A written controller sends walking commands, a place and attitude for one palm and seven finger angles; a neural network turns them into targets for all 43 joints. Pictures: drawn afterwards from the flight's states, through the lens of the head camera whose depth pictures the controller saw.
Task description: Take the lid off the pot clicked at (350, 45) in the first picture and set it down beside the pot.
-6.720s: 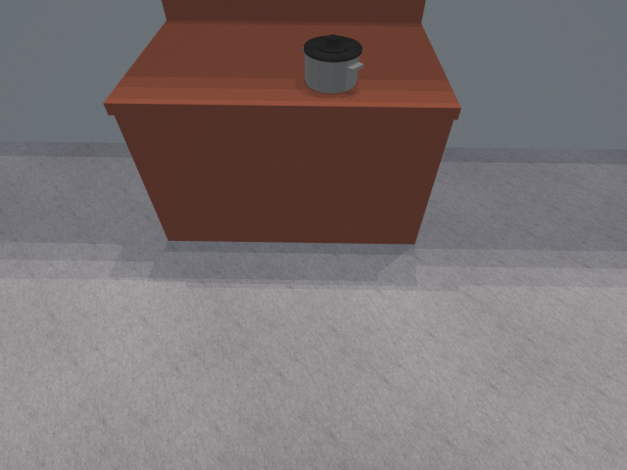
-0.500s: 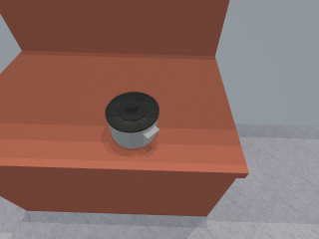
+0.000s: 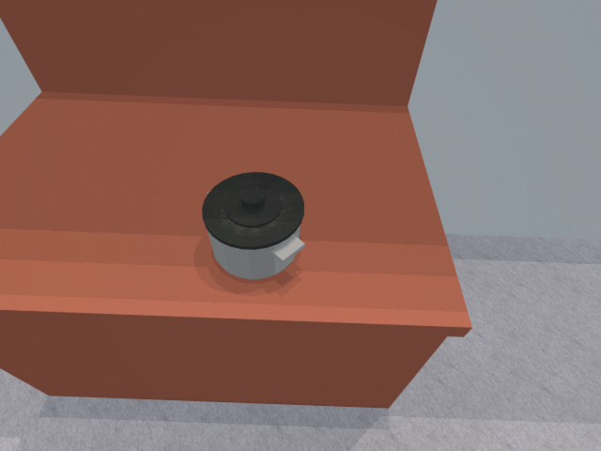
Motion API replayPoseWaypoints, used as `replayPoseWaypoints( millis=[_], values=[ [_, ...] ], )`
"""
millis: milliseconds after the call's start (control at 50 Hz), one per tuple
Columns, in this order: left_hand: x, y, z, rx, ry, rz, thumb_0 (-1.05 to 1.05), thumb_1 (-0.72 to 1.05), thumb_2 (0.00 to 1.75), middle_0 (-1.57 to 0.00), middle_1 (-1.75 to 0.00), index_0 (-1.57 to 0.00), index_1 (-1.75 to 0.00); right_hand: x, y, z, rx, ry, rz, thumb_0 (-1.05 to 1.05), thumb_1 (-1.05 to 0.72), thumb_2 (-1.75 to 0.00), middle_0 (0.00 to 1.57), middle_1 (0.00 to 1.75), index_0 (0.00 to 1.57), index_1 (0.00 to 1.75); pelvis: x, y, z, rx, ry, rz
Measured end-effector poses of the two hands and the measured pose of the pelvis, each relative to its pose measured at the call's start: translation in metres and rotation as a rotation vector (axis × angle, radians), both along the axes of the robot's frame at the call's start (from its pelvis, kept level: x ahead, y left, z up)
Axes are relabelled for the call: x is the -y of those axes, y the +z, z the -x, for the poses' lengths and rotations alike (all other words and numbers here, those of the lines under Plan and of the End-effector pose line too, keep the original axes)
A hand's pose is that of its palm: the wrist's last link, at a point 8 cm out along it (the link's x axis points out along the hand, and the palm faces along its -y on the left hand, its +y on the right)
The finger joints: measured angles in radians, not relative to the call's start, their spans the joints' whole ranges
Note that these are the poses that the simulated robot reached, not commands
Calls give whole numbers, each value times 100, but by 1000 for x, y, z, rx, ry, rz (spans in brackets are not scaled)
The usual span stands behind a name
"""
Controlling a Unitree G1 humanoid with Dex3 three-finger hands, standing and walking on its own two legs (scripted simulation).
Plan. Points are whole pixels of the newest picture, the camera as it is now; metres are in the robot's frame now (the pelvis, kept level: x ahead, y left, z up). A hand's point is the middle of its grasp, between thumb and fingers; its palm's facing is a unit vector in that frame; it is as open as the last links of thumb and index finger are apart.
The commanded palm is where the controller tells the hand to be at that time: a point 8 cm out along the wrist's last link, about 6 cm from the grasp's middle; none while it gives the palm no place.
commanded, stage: lift the closed hand beside the body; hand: left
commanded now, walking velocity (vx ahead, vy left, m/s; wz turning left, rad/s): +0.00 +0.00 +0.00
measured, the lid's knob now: (252, 197) +0.50 +0.12 +0.02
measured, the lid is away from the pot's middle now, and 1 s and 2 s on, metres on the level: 0.00 0.00 0.00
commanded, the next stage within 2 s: raise the hand higher, near the body in 0.64 s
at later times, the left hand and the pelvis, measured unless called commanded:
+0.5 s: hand out of the picture +0.09 +0.20 -0.08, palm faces +0.23 -0.95 -0.22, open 3.7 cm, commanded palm +0.06 +0.25 -0.05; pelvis -0.02 +0.00 -0.01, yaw +3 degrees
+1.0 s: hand out of the picture +0.11 +0.25 -0.02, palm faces +0.23 -0.90 -0.36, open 3.1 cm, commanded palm +0.07 +0.29 +0.01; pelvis -0.01 +0.02 -0.01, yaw +2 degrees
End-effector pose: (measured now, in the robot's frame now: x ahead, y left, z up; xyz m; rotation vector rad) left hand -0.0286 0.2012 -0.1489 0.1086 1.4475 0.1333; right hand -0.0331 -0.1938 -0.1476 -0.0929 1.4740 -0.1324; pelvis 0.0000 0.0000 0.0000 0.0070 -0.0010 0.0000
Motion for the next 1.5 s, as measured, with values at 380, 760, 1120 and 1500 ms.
replayPoseWaypoints(
  millis=[380,760,1120,1500],
  values=[
    [-25,100,-125,837,7,-108,2,93,89,-62,-76,-62,-76,47,90,-207,873,158,139,2,-91,-90,20,30,20,30,-2,-7,15,0,24,-6],
    [-78,115,-95,752,51,-283,1,91,90,-124,-144,-124,-144,-9,60,-203,749,229,32,1,-90,-90,20,30,20,30,-10,-7,13,-15,54,16],
    [-92,174,-115,965,-39,-346,1,90,89,-129,-149,-129,-149,1,71,-205,793,181,94,1,-90,-90,20,30,20,30,-26,-5,6,17,42,20],
    [-102,248,-129,1238,-74,-474,1,90,89,-130,-149,-130,-149,-32,77,-221,846,263,-3,1,-90,-90,20,30,20,30,-26,-2,10,49,50,23]
  ],
)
